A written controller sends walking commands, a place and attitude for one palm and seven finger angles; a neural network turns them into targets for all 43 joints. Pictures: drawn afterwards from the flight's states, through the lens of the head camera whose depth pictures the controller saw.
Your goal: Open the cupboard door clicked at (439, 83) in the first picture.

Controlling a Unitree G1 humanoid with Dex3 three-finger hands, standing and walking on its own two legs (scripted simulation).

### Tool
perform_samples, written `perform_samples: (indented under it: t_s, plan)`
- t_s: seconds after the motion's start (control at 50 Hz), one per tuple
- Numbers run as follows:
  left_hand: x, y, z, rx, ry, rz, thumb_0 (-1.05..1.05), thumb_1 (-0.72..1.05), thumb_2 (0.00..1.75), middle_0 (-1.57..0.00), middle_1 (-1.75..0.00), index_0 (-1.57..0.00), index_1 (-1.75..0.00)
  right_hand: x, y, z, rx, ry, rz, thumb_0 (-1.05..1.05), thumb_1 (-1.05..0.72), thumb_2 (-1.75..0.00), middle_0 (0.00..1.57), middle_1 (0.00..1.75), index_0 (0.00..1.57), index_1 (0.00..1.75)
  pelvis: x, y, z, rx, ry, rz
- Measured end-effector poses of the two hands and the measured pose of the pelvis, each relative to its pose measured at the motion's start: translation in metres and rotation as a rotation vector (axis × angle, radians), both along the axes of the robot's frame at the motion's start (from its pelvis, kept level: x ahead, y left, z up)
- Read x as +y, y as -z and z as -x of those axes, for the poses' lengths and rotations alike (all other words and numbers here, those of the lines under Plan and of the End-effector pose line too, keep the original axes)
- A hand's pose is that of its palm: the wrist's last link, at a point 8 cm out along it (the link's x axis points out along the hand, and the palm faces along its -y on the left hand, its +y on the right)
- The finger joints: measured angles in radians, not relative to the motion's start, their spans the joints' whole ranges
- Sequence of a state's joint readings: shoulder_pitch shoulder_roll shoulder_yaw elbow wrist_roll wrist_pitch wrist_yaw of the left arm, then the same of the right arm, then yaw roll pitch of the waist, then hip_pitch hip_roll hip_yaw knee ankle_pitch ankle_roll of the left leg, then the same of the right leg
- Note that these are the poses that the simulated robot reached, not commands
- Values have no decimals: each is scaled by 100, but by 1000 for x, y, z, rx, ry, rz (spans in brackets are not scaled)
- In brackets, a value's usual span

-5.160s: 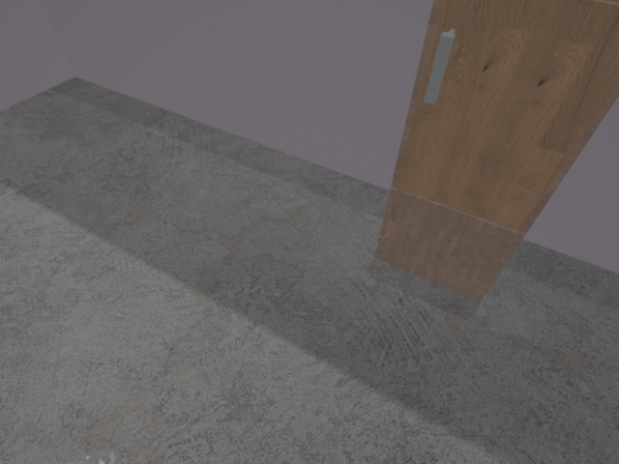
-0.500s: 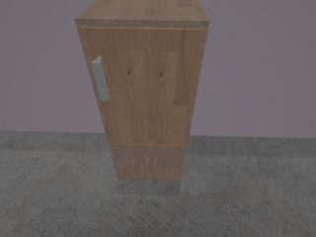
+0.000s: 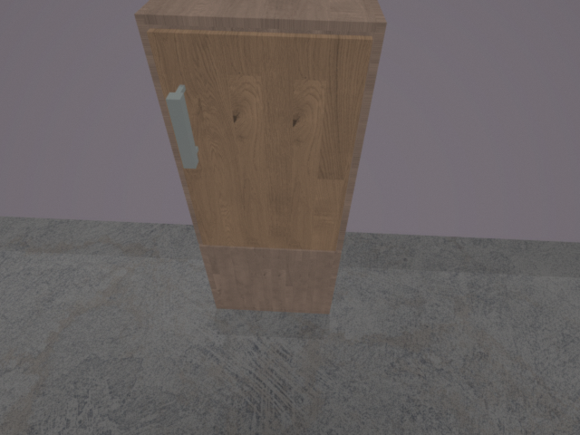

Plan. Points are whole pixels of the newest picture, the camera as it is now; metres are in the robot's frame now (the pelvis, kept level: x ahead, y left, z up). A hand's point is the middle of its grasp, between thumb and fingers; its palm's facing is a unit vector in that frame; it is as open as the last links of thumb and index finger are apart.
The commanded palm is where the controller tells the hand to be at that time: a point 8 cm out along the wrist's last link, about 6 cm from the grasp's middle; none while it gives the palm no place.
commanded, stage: look again from close up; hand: left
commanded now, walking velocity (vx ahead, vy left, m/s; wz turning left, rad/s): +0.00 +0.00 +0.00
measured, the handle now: (186, 127) +0.66 +0.25 +0.08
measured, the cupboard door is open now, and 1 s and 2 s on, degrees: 0 0 0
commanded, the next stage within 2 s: raise the hand with hooked fingers in 0.58 s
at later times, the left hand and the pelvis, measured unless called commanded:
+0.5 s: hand out of the picture +0.06 +0.18 -0.17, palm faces +0.01 -0.98 -0.19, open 7.3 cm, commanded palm none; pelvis +0.06 +0.01 +0.01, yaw +0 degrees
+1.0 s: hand (180, 339) +0.25 +0.17 +0.00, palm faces -0.03 -1.00 -0.03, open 8.0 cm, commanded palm +0.19 +0.24 -0.03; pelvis +0.05 +0.00 -0.05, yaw +1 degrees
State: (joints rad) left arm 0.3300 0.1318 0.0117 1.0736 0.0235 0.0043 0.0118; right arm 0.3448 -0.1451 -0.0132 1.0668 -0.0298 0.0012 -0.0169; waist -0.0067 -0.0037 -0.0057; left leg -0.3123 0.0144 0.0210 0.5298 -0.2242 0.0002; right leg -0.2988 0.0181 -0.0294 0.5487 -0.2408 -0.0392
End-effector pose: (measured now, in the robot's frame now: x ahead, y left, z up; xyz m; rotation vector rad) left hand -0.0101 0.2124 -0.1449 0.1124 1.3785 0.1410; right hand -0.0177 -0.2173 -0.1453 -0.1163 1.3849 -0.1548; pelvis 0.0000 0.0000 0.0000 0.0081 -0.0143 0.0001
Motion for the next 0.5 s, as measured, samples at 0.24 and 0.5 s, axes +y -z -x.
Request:
perform_samples:
  t_s: [0.24,0.5]
  plan:
    - [6,-3,-26,9,8,-11,0,91,90,-20,-30,-20,-30,8,-2,-14,36,4,-12,0,-91,-90,20,30,19,30,2,-3,-24,12,0,2]
    - [16,-7,-67,6,20,-30,0,91,90,-20,-30,-20,-30,12,-2,-63,14,-8,-7,1,-92,-90,20,30,20,30,8,-5,-56,21,9,-3]
